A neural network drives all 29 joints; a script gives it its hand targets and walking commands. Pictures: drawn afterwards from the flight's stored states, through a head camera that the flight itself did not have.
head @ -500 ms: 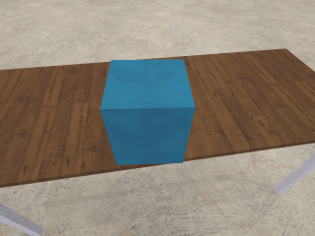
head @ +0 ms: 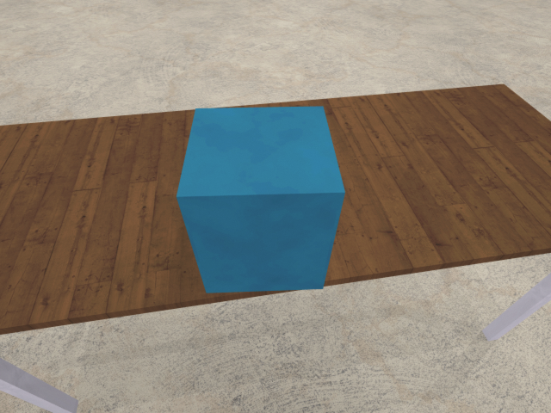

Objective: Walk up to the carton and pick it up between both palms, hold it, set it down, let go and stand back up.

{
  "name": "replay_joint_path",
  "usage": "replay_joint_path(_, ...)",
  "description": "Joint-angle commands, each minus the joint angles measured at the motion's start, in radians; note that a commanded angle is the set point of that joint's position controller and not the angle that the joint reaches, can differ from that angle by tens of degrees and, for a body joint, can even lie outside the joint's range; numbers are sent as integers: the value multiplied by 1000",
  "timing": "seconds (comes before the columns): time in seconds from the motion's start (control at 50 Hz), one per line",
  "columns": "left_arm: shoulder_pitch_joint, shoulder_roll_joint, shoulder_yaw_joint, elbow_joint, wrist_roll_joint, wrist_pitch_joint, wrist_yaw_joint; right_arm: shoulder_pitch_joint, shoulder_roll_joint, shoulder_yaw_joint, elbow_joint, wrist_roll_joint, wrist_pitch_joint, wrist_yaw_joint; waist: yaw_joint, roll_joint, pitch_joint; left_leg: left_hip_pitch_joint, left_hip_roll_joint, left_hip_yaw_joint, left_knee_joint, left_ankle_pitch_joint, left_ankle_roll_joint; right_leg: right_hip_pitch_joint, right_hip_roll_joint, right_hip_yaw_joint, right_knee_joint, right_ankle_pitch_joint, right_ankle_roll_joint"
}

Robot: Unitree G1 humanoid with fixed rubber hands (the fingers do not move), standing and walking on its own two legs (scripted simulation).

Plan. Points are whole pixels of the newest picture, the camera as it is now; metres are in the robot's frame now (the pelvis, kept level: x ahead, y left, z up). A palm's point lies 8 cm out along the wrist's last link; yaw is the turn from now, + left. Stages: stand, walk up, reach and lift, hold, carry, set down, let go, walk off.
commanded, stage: walk up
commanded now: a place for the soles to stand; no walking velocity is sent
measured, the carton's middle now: (262, 203) +0.44 +0.02 +0.05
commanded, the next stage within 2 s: reach and lift in 0.40 s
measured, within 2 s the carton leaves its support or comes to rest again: neither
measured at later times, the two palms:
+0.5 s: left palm out of the picture +0.06 +0.27 -0.14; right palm out of the picture +0.06 -0.26 -0.14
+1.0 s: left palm out of the picture +0.15 +0.25 -0.09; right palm out of the picture +0.14 -0.24 -0.09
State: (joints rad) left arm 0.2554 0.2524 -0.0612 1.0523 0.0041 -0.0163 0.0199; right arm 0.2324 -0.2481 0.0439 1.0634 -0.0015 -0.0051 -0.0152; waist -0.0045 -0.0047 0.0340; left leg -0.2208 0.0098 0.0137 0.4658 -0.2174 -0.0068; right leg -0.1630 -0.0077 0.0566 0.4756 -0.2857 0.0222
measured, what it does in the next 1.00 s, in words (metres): stands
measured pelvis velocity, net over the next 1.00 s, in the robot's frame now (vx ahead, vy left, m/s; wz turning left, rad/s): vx -0.01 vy -0.02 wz -0.02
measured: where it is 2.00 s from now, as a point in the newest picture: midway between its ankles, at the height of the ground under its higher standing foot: outside the picture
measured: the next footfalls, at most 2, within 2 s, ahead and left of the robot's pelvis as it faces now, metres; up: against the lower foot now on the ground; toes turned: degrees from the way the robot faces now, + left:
none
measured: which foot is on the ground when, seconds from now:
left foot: down 0.00-1.00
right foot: down 0.00-1.00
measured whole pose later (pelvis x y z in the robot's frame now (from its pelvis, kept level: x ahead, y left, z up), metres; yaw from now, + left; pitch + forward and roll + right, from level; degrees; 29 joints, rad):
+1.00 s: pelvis -0.01 -0.02 -0.01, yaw -1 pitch -3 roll +0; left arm 0.13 0.30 0.08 0.43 0.04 0.44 -0.04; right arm 0.15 -0.15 -0.03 0.62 -0.01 0.06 0.01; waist 0.00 -0.04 0.13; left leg -0.22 0.07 0.06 0.52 -0.24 -0.04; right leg -0.18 0.00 -0.01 0.55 -0.32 -0.01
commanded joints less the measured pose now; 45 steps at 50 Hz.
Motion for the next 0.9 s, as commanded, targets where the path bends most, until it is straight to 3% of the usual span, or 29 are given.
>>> replay_joint_path(0.0,36,127,25,-36,0,-13,5,36,-130,-21,-11,0,-4,-6,0,-3,12,56,82,-85,-77,86,45,-85,-80,73,-107,145,-56)
replay_joint_path(0.38,40,121,22,-22,1,-10,10,46,-132,-18,18,-1,-3,-9,1,1,18,56,84,-88,-88,101,44,-68,-79,61,-105,148,-53)
replay_joint_path(0.4,-698,274,93,-400,-51,201,-10,-714,-65,-191,-248,-134,-77,27,-11,-40,-45,-159,49,55,84,-148,-24,-218,-2,-130,81,-163,-40)
replay_joint_path(0.42,-557,273,70,-447,-53,327,13,-556,-119,-227,-211,-168,-34,58,-50,-44,89,-252,14,90,98,-338,-27,-233,-4,-115,105,-290,-55)
replay_joint_path(0.44,-521,234,52,-457,-64,400,8,-537,-108,-221,-245,-148,0,79,-27,-90,34,-218,27,82,99,-330,-27,-224,0,-151,129,-269,-53)
replay_joint_path(0.48,-450,169,61,-530,-29,525,-13,-402,-124,-201,-275,-88,68,97,1,-11,-123,-139,39,88,150,-232,-42,-214,-26,-139,156,-110,-56)
replay_joint_path(0.5,-427,157,72,-572,10,584,-22,-351,-130,-189,-262,-57,93,97,3,42,-172,-61,49,88,173,-169,-56,-233,-26,-153,159,-34,-60)
replay_joint_path(0.52,-357,142,64,-565,36,631,-27,-283,-132,-167,-223,-26,112,90,-16,103,-177,22,60,68,216,66,-89,-280,-10,-196,194,118,-61)
replay_joint_path(0.54,-336,124,101,-607,79,669,-47,-273,-161,-145,-179,33,119,86,-17,126,-302,174,51,60,262,226,-105,-258,15,-207,192,213,-55)
replay_joint_path(0.56,-258,99,118,-614,99,698,-64,-235,-176,-118,-168,79,130,77,-44,134,-293,255,51,44,281,354,-119,-279,31,-223,189,281,-53)
replay_joint_path(0.58,-193,85,147,-634,110,714,-79,-217,-190,-92,-170,111,135,68,-49,136,-306,303,48,37,274,431,-122,-252,39,-222,171,332,-53)
replay_joint_path(0.6,-125,60,162,-687,121,726,-90,-196,-210,-78,-209,136,144,65,-40,112,-274,293,40,52,199,372,-117,-165,53,-211,97,286,-65)
replay_joint_path(0.64,-70,66,168,-709,141,708,-104,-189,-227,-62,-261,132,146,48,-39,53,-192,293,23,48,149,370,-90,-132,56,-199,52,377,-49)
replay_joint_path(0.68,-75,101,174,-754,138,673,-107,-229,-207,-48,-320,113,139,25,-22,2,-95,219,-21,66,117,278,-54,-122,37,-167,6,419,-20)
replay_joint_path(0.7,-79,103,188,-770,140,660,-99,-217,-173,-51,-366,101,140,24,-11,-30,-36,151,-29,88,52,124,-46,-78,43,-162,-26,234,-25)
replay_joint_path(0.72,-111,122,171,-751,138,636,-93,-214,-135,-62,-409,61,136,22,-11,-40,39,127,-32,96,45,85,-38,-106,31,-155,-46,213,-21)
replay_joint_path(0.78,-215,140,181,-751,120,542,-74,-213,-55,-59,-487,33,101,36,-2,-31,32,149,-34,106,26,53,-37,-150,8,-123,-89,197,0)
replay_joint_path(0.88,-312,165,174,-778,49,429,-50,-207,24,-97,-574,-17,44,34,-4,-9,-67,124,0,125,15,-14,-18,-130,-17,-74,-77,157,-1)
